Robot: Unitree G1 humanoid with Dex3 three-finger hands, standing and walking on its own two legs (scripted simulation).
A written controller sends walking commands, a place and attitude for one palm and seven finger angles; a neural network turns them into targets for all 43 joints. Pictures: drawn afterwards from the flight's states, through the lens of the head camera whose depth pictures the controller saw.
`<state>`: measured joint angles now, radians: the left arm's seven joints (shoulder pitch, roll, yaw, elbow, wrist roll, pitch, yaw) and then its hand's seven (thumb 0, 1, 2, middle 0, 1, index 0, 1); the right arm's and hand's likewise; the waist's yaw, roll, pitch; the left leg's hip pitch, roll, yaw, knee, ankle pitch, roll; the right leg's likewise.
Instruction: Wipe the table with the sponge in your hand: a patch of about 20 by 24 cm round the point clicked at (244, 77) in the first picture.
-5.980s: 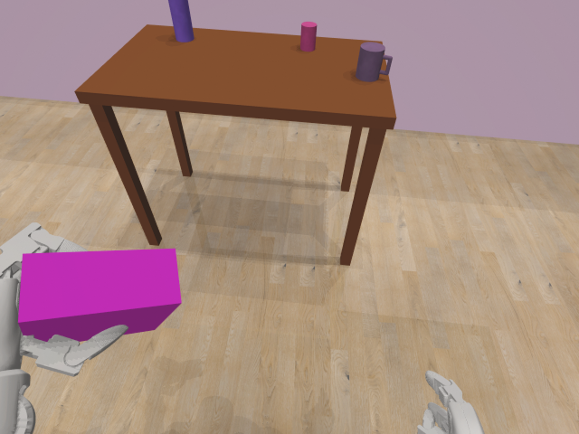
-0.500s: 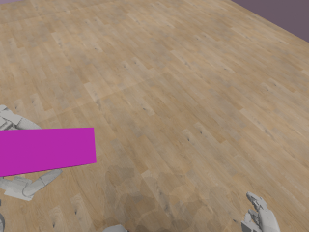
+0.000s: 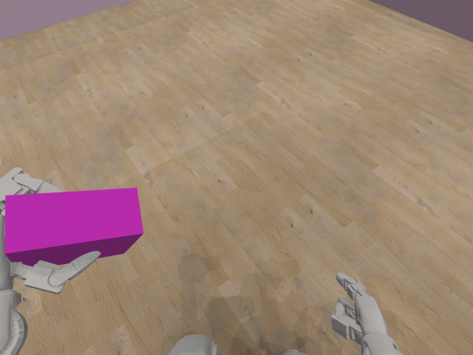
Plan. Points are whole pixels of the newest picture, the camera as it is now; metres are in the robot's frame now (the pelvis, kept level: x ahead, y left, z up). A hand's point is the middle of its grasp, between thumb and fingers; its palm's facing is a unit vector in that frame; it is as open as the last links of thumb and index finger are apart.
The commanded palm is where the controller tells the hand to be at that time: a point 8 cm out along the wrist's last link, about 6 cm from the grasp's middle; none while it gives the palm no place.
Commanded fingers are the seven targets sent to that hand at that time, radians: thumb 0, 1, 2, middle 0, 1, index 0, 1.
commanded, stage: turn to face it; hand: left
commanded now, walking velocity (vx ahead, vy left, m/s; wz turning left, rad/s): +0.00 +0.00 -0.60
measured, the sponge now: (96, 228) +0.24 +0.20 +0.15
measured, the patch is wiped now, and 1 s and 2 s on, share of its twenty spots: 0.00 0.00 0.00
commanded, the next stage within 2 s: none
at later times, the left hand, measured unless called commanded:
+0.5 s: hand (123, 200) +0.27 +0.16 +0.18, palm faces +0.11 -0.89 -0.45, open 10.1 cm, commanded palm +0.23 +0.21 +0.19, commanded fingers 0.00 0.10 1.30 -1.20 -1.60 -1.20 -1.60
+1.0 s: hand (197, 241) +0.22 +0.06 +0.18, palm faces -0.13 -0.88 -0.45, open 10.1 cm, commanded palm +0.20 +0.12 +0.19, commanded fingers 0.00 0.10 1.30 -1.20 -1.60 -1.20 -1.60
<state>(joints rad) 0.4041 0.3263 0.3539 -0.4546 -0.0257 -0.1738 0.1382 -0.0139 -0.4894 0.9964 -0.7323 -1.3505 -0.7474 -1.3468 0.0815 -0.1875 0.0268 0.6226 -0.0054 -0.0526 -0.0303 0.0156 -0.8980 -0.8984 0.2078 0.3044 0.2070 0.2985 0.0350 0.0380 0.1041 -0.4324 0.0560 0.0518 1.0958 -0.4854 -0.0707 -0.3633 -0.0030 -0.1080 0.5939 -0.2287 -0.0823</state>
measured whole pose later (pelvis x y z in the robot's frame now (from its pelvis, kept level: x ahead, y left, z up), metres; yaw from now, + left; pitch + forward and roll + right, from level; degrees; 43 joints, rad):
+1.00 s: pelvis -0.09 -0.01 +0.00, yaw -36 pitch +0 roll +2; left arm 0.49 0.40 0.40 -0.59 -0.03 -0.18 0.14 -0.01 -0.49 1.00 -0.73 -1.36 -0.75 -1.35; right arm 0.17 -0.26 -0.03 0.52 0.00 0.04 -0.03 0.01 -0.90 -0.90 0.20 0.30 0.20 0.30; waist 0.04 -0.06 0.07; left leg -0.27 0.05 0.10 0.55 -0.27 -0.04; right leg -0.48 0.07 0.06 0.72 -0.31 -0.03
